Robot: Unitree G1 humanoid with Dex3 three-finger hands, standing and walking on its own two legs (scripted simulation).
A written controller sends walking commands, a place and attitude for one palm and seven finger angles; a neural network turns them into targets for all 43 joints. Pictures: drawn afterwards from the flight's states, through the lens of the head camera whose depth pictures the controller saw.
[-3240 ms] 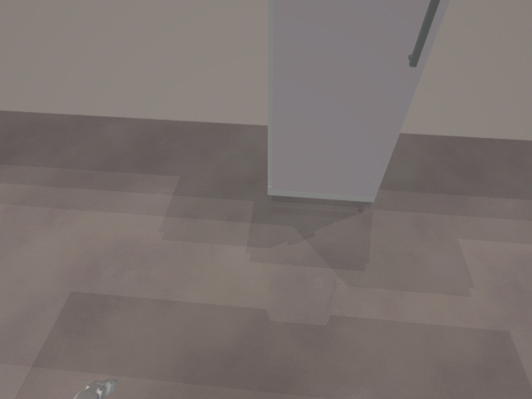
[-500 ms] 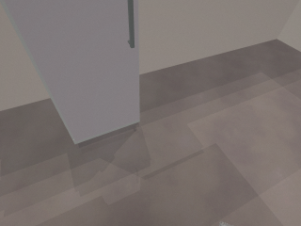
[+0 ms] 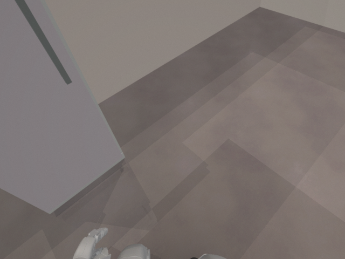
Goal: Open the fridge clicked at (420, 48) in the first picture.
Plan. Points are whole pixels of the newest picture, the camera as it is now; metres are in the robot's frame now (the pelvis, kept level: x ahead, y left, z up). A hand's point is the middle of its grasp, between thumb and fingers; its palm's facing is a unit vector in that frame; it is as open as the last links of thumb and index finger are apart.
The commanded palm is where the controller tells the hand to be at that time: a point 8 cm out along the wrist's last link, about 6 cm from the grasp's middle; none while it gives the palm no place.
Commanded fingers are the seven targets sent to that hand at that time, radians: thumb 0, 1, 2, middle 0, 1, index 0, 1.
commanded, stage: turn to face it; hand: right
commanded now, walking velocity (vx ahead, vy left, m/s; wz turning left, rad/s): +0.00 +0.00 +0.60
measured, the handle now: (37, 32) +0.70 +0.40 +0.18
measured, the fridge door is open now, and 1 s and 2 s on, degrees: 0 0 0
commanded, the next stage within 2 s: take the last steps up to it in 1.18 s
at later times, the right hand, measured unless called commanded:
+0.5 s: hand out of the picture +0.10 -0.17 -0.17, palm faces -0.24 +0.95 -0.20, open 7.4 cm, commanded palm none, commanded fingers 0.00 -0.90 -0.90 0.20 0.30 0.20 0.30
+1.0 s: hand (201, 256) +0.15 -0.05 -0.14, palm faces -0.49 +0.84 -0.25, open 7.4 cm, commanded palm none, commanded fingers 0.00 -0.90 -0.90 0.20 0.30 0.20 0.30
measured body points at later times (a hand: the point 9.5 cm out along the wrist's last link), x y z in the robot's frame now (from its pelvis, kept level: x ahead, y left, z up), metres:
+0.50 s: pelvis +0.01 +0.00 +0.01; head +0.04 +0.00 +0.46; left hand -0.05 +0.25 -0.14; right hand +0.11 -0.22 -0.15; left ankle -0.08 +0.14 -0.67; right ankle +0.07 -0.03 -0.73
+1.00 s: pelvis -0.03 +0.07 +0.01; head -0.02 +0.10 +0.46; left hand -0.10 +0.31 -0.14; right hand +0.18 -0.10 -0.12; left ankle -0.09 +0.13 -0.73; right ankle +0.06 -0.07 -0.66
